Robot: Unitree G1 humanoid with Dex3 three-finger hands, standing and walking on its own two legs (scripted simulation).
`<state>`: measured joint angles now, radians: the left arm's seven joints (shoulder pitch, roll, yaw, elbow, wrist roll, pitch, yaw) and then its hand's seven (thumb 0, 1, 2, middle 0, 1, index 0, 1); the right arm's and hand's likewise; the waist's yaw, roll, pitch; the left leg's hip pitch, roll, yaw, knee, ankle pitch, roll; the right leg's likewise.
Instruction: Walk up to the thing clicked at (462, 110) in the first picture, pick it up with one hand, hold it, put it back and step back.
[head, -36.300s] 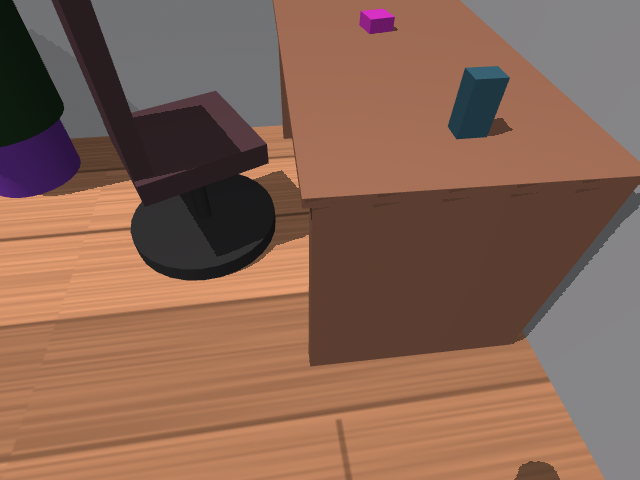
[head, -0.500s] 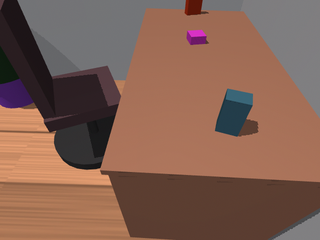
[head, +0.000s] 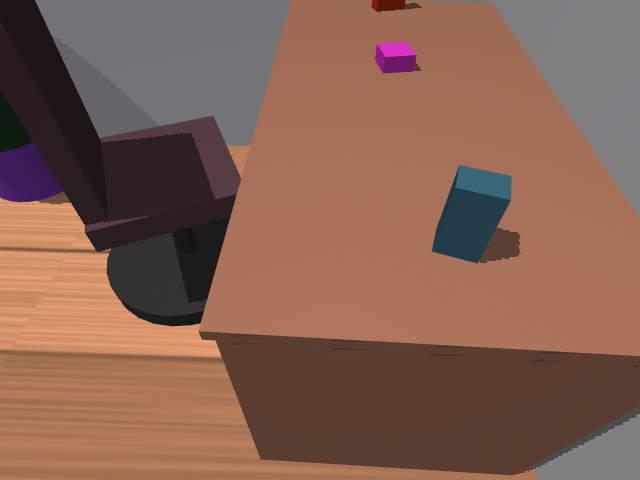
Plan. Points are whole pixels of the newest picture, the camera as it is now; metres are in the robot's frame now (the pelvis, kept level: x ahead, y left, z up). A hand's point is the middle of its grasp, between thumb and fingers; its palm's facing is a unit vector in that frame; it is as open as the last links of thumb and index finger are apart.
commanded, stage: step back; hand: right
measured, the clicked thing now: (468, 216) +0.51 -0.23 +0.03
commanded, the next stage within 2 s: none
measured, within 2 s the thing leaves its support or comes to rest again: neither
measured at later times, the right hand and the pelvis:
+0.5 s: hand out of the picture -0.04 -0.23 -0.16, palm faces -0.05 +0.90 -0.43, open 7.3 cm; pelvis -0.09 +0.05 -0.03, yaw +1 degrees
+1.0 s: hand out of the picture -0.09 -0.24 -0.17, palm faces -0.01 +0.92 -0.39, open 7.3 cm; pelvis -0.19 +0.04 -0.02, yaw -2 degrees
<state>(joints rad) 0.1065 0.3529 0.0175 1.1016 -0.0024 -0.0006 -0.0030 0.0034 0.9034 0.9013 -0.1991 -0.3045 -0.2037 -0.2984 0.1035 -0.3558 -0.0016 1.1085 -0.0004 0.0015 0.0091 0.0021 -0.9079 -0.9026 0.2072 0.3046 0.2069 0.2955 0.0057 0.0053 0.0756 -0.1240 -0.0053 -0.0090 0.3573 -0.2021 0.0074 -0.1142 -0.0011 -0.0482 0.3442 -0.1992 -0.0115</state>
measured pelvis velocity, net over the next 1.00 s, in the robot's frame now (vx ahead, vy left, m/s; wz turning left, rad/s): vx -0.19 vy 0.04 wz -0.04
